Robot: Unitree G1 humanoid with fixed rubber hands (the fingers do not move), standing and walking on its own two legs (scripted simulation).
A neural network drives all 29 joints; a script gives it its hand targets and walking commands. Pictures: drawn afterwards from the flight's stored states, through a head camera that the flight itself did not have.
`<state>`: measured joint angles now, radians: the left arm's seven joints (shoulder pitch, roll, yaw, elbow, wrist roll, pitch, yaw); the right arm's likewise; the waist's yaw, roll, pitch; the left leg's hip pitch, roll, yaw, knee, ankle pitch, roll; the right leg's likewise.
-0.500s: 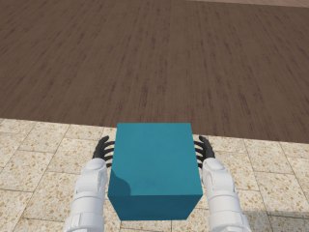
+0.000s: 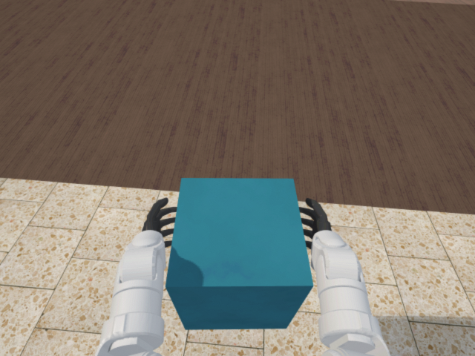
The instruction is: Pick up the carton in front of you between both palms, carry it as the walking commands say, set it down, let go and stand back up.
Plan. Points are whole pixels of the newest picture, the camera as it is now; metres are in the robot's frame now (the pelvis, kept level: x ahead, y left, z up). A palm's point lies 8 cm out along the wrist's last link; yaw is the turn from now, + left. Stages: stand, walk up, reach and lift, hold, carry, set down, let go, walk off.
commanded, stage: reach and lift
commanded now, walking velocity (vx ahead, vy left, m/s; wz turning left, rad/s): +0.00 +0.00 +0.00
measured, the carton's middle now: (236, 257) +0.30 +0.00 -0.04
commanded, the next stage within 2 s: hold in 0.52 s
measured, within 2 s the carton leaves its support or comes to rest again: neither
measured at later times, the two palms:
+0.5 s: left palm (153, 235) +0.30 +0.15 +0.04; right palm (322, 234) +0.30 -0.15 +0.04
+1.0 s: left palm (150, 238) +0.29 +0.15 +0.05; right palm (327, 239) +0.29 -0.15 +0.05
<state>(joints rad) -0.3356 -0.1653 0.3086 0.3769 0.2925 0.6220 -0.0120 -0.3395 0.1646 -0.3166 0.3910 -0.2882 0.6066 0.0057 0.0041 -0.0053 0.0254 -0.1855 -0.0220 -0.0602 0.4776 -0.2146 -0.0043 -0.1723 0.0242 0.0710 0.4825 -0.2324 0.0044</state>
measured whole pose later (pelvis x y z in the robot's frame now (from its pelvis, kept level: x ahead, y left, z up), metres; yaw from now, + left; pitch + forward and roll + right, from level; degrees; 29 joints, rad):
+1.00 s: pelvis +0.00 +0.00 +0.00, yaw +0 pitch -8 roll +0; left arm -0.28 -0.16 0.23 0.23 0.26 0.76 -0.01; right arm -0.28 0.16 -0.24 0.24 -0.26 0.75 0.00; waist 0.00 -0.01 0.05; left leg -0.08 -0.02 -0.06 0.41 -0.19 -0.01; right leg -0.07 0.02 0.07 0.42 -0.21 0.00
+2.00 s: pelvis +0.23 -0.02 +0.01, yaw -2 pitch +6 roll -1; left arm -0.14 -0.13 0.12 -0.33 0.08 1.23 0.10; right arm -0.15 0.13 -0.10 -0.32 -0.10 1.22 -0.10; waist -0.02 0.03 -0.14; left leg -0.11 0.04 0.17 0.32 -0.31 0.01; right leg -0.54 -0.06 -0.13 0.77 -0.33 0.00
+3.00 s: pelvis +0.87 -0.05 +0.00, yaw -2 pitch +4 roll +0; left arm -0.47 -0.08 0.17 -0.37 0.08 1.32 0.12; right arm -0.49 0.08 -0.17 -0.34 -0.07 1.30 -0.12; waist -0.02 -0.01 -0.05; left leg -0.04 0.02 0.22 0.35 -0.37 0.02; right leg -0.62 -0.08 -0.14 0.64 -0.10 -0.05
